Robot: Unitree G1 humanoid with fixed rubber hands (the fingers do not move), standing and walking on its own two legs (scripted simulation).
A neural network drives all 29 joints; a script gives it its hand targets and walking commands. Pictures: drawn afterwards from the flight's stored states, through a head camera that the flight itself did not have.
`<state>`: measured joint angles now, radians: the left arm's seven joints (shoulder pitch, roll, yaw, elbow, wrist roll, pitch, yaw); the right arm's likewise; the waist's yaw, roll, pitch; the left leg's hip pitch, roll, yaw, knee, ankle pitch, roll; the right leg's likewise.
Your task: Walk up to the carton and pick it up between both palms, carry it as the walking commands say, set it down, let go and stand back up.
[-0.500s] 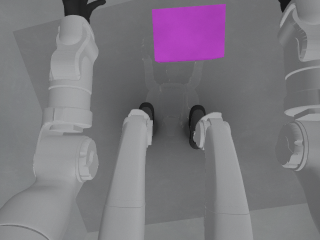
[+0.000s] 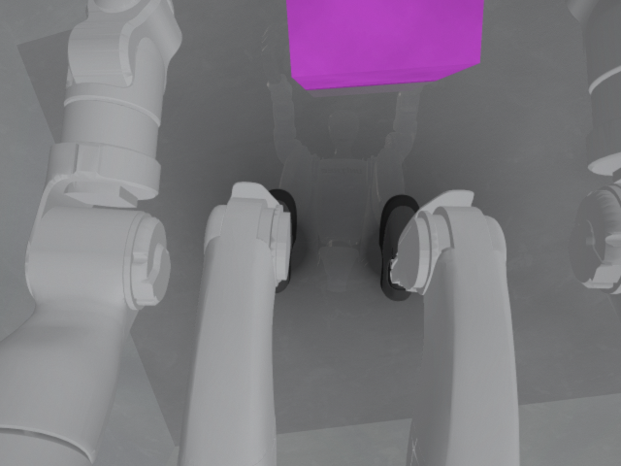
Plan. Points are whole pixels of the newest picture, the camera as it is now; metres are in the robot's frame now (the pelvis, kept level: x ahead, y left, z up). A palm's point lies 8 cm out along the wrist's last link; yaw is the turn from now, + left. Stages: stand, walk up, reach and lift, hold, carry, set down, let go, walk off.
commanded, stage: reach and lift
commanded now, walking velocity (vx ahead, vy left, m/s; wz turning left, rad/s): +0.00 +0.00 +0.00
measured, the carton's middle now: (374, 21) +0.54 -0.03 -0.37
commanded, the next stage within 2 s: none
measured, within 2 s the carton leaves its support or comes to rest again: neither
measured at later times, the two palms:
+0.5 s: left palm (193, 6) +0.54 +0.20 -0.27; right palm out of the picture +0.57 -0.18 -0.28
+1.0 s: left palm (198, 7) +0.55 +0.20 -0.30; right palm out of the picture +0.56 -0.18 -0.31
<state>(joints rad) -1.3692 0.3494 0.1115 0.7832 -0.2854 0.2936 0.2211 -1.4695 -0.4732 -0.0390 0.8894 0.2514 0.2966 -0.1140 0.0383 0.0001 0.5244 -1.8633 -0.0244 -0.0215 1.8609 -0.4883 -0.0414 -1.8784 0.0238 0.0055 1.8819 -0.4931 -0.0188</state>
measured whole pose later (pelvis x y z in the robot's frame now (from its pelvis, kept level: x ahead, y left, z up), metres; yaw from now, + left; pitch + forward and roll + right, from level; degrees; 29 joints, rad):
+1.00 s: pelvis +0.02 +0.00 -0.12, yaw +1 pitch +31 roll +2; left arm -1.44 0.37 0.00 1.13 -0.37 0.05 0.15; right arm -1.45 -0.47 0.04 1.13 0.31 0.06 -0.08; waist 0.03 0.03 0.52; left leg -2.21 -0.04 -0.01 2.25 -0.58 -0.05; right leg -2.22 0.02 0.01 2.28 -0.59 -0.01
